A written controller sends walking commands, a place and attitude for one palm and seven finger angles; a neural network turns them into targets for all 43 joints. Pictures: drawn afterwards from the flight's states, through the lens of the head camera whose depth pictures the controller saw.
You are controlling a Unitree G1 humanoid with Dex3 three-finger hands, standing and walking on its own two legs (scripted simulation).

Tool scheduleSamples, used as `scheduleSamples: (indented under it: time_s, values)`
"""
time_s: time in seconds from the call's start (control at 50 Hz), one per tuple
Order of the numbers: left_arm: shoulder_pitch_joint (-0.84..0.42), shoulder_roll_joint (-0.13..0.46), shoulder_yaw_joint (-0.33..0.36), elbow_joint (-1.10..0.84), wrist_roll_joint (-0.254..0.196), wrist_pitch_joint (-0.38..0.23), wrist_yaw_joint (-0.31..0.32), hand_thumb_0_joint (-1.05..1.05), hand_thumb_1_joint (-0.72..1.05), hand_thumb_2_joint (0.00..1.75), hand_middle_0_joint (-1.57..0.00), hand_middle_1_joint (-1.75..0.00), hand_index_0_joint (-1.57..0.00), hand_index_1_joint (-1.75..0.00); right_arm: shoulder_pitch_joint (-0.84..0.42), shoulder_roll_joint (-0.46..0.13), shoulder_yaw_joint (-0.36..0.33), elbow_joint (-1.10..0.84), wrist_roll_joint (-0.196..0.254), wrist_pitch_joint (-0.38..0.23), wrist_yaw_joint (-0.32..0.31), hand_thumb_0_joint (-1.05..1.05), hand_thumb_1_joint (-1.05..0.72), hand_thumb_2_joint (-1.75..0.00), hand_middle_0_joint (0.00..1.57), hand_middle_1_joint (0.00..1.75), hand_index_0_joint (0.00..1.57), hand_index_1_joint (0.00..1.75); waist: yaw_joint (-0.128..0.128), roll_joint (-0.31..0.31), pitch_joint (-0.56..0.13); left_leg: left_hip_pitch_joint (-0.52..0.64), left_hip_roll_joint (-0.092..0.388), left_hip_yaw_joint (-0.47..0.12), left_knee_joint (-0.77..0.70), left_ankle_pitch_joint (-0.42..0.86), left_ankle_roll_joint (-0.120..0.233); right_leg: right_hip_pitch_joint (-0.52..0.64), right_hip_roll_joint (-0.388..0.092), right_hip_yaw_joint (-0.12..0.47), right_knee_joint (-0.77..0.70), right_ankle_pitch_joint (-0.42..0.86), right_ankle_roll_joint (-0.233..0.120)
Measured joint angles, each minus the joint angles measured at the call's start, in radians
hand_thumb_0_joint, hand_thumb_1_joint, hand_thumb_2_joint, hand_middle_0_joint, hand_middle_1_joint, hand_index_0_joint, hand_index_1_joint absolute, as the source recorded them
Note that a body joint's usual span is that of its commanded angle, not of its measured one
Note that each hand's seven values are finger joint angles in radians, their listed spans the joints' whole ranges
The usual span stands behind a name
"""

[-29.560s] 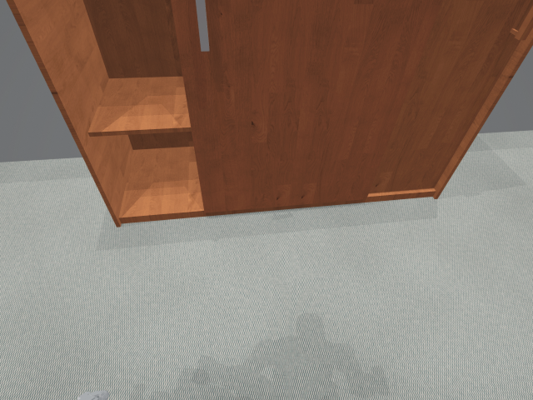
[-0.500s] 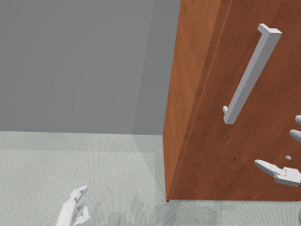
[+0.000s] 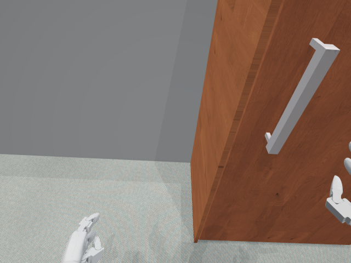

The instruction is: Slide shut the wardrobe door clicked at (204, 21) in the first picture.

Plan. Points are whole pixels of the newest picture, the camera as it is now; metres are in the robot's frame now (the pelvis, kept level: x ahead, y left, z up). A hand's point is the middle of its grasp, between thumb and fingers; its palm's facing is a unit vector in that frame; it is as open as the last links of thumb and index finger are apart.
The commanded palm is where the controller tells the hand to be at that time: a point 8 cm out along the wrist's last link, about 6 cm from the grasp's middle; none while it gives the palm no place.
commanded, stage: draw the hand back to the body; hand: right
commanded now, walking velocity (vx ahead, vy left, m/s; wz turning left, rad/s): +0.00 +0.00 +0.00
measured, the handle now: (290, 103) +0.39 -0.26 +0.21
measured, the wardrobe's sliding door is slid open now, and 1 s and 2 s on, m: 0.00 0.00 0.00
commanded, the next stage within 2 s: step back with the hand held close in 0.26 s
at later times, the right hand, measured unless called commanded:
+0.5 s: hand (342, 196) +0.19 -0.27 +0.17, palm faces +0.50 +0.78 -0.38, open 7.4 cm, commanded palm +0.13 -0.30 +0.17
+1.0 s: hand out of the picture +0.10 -0.29 +0.16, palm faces +0.50 +0.75 -0.43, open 7.4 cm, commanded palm +0.04 -0.32 +0.17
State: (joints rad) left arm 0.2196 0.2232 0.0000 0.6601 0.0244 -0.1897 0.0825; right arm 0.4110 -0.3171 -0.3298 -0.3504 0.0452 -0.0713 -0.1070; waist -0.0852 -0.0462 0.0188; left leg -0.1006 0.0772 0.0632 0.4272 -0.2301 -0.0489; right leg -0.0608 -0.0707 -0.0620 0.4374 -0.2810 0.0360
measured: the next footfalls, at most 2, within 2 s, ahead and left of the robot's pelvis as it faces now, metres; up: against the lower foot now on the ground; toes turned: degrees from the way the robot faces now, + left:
left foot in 1.68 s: -0.24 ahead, +0.06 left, +0.00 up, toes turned -8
right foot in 1.84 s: -0.37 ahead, -0.18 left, +0.00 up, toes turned -10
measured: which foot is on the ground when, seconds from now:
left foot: down 0.00-1.00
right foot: down 0.00-1.00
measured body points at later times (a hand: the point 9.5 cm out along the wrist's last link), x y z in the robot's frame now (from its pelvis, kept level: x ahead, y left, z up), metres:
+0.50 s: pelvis -0.02 +0.00 +0.00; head -0.03 +0.01 +0.45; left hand +0.17 +0.22 -0.08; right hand +0.15 -0.31 +0.19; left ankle +0.00 +0.15 -0.74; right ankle -0.02 -0.14 -0.74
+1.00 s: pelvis -0.10 -0.02 -0.02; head -0.10 -0.02 +0.43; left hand +0.05 +0.22 -0.10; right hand +0.07 -0.32 +0.18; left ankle +0.00 +0.15 -0.74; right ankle -0.02 -0.14 -0.74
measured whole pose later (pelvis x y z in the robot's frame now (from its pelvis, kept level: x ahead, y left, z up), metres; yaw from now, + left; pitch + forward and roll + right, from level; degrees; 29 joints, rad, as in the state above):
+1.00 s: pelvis -0.10 -0.02 -0.02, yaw +1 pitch -2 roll +0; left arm 0.26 0.22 0.00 0.59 0.00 -0.12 0.09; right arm 0.46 -0.36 -0.43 -0.45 0.00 -0.23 -0.16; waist -0.02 0.00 0.03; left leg -0.42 0.09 0.00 0.58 -0.15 -0.06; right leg -0.41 -0.04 -0.06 0.67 -0.28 -0.02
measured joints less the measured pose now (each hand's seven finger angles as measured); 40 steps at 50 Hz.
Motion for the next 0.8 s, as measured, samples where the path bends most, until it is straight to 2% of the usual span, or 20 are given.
scheduleSamples:
  time_s: [0.16, 0.42, 0.52, 0.62, 0.8]
  values:
    - [-0.006, -0.008, -0.004, 0.002, 0.001, 0.006, 0.0, 0.02, 0.9, 0.9, -0.2, -0.3, -0.2, -0.3, -0.01, -0.002, -0.008, 0.011, 0.0, 0.004, -0.004, 0.01, -0.86, -0.88, 0.21, 0.32, 0.21, 0.32, 0.001, -0.003, -0.003, 0.001, -0.002, 0.003, 0.001, 0.0, 0.003, 0.003, -0.002, 0.003, -0.005, 0.004, 0.003]
    - [0.001, -0.01, -0.008, 0.002, -0.002, 0.014, 0.0, 0.02, 0.9, 0.9, -0.2, -0.3, -0.2, -0.3, -0.014, -0.005, -0.015, 0.006, 0.001, -0.003, -0.001, 0.01, -0.89, -0.9, 0.21, 0.3, 0.21, 0.31, 0.006, -0.004, -0.003, -0.001, -0.007, 0.0, -0.005, 0.012, 0.005, -0.001, -0.006, 0.001, -0.003, 0.012, 0.004]
    - [-0.026, 0.003, -0.011, -0.033, -0.001, 0.071, -0.012, 0.02, 0.9, 0.9, -0.2, -0.3, -0.2, -0.3, -0.01, -0.024, -0.067, -0.023, -0.006, -0.072, -0.008, 0.01, -0.89, -0.9, 0.21, 0.3, 0.21, 0.3, 0.035, 0.002, -0.017, -0.087, -0.01, -0.007, 0.003, 0.037, 0.001, -0.101, -0.01, -0.002, 0.043, 0.012, -0.003]
    - [-0.038, 0.008, 0.008, -0.081, -0.008, 0.116, -0.009, 0.02, 0.9, 0.9, -0.2, -0.3, -0.2, -0.3, 0.051, -0.048, -0.067, -0.057, -0.009, -0.087, -0.011, 0.01, -0.89, -0.9, 0.21, 0.3, 0.21, 0.3, 0.06, 0.019, -0.003, -0.157, 0.01, -0.04, 0.026, 0.058, -0.015, -0.154, 0.01, -0.031, 0.055, 0.028, -0.02]
    - [-0.001, -0.01, 0.007, -0.12, -0.021, 0.129, 0.003, 0.02, 0.9, 0.9, -0.2, -0.3, -0.2, -0.3, 0.082, -0.091, -0.099, -0.102, -0.022, -0.109, -0.028, 0.01, -0.88, -0.9, 0.22, 0.3, 0.22, 0.31, 0.072, 0.053, 0.016, -0.242, 0.028, -0.059, 0.1, 0.074, -0.024, -0.235, 0.027, -0.039, 0.125, 0.041, -0.039]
